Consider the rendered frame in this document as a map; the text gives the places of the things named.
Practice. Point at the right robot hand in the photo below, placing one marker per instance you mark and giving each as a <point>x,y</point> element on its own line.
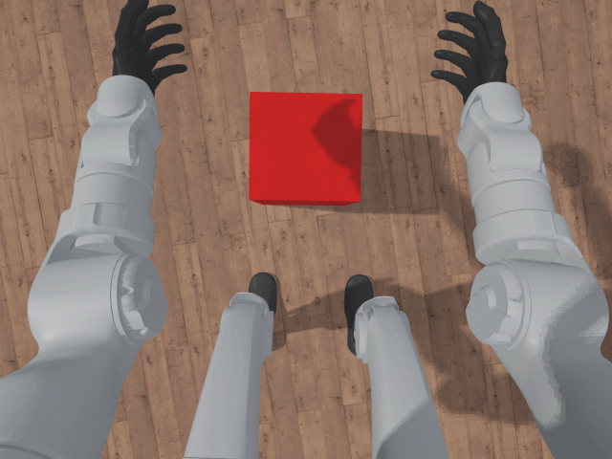
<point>488,61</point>

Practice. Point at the robot right forearm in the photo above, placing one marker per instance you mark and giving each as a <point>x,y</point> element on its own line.
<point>509,187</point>

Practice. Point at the left robot hand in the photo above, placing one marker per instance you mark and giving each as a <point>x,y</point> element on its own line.
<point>131,54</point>

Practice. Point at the robot left forearm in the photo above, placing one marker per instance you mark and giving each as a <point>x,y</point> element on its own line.
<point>115,176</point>

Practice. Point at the robot right foot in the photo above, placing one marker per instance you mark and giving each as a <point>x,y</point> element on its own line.
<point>358,289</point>

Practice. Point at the carton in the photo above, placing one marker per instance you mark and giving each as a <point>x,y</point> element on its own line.
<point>305,148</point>

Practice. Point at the right robot upper arm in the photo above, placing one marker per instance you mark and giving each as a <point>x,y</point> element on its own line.
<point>546,323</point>

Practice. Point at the robot left thigh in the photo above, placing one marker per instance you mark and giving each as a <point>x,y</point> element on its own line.
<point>226,423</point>

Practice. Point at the left robot upper arm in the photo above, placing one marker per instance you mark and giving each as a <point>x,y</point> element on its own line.
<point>90,317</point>

